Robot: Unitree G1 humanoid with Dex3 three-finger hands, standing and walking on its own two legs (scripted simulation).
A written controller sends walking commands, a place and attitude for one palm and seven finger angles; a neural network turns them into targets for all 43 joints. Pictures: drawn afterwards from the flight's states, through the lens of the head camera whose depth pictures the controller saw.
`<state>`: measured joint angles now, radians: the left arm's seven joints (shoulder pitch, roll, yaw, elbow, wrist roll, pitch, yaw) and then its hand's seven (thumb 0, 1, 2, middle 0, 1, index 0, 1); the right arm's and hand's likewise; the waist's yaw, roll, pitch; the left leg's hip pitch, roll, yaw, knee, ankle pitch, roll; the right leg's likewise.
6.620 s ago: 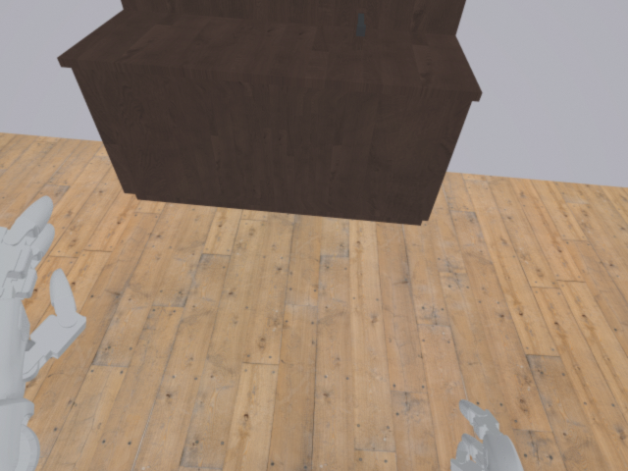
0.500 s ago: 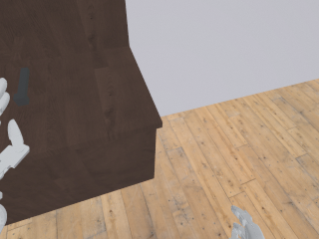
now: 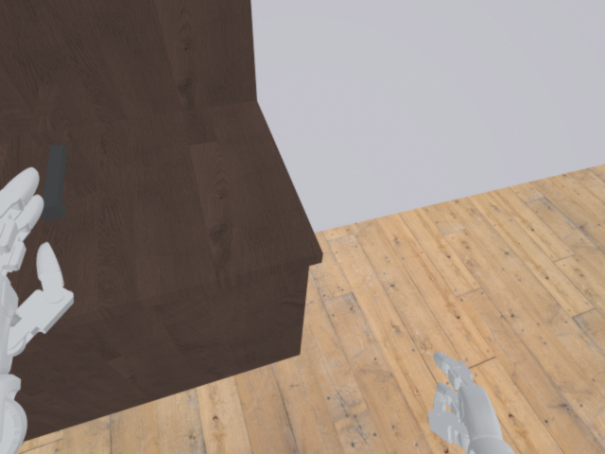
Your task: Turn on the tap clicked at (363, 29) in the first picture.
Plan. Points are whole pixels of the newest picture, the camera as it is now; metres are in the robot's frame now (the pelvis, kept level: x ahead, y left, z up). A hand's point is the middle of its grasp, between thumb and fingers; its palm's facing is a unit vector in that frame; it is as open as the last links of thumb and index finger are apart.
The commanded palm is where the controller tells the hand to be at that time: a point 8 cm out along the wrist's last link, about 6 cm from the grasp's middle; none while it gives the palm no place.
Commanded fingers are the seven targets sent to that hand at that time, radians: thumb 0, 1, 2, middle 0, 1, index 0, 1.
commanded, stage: come to a stop and stand still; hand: left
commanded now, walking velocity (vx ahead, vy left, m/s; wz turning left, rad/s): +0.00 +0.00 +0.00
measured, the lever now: (51, 208) +0.41 +0.42 +0.04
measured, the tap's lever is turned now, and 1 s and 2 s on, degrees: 0 0 0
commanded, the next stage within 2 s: look again from close up in 0.02 s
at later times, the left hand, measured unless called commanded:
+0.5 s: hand (48, 326) +0.19 +0.25 +0.16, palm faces +0.40 -0.84 -0.36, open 7.4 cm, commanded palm +0.14 +0.28 +0.17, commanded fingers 0.00 0.90 0.90 -0.20 -0.30 -0.20 -0.30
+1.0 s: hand (29, 303) +0.21 +0.28 +0.16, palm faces +0.41 -0.82 -0.41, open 7.4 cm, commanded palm +0.15 +0.32 +0.17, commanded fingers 0.00 0.90 0.90 -0.20 -0.30 -0.20 -0.30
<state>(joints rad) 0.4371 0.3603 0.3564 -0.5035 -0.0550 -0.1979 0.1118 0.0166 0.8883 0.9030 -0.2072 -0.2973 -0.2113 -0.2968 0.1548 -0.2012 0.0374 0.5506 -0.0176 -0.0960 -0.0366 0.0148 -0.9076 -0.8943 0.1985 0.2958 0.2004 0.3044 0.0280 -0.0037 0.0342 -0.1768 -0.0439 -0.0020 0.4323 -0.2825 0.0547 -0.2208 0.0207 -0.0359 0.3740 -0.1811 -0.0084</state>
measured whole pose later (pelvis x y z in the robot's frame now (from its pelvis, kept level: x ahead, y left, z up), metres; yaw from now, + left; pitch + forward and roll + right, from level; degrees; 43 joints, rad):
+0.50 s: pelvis -0.02 +0.00 +0.00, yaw +0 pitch +0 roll -1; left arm 0.46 0.35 0.34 -0.46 -0.06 -0.17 0.12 0.02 0.89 0.90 -0.21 -0.30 -0.21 -0.30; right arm 0.21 -0.21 0.03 0.57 -0.01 -0.08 -0.05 0.02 -0.91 -0.89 0.20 0.30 0.20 0.30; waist 0.02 0.00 0.01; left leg -0.17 -0.05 0.00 0.41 -0.25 0.06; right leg -0.21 0.01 -0.03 0.36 -0.15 0.00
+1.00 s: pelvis +0.01 +0.03 -0.01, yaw +3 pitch +1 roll -2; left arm 0.48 0.37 0.36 -0.50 -0.06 -0.21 0.13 0.02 0.89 0.90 -0.21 -0.30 -0.21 -0.30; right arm 0.23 -0.23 0.00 0.57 -0.02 -0.09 -0.02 0.02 -0.91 -0.89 0.20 0.30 0.20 0.30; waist -0.01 0.03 0.02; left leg -0.23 -0.10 -0.02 0.60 -0.37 0.10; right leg -0.27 -0.04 -0.06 0.57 -0.31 0.01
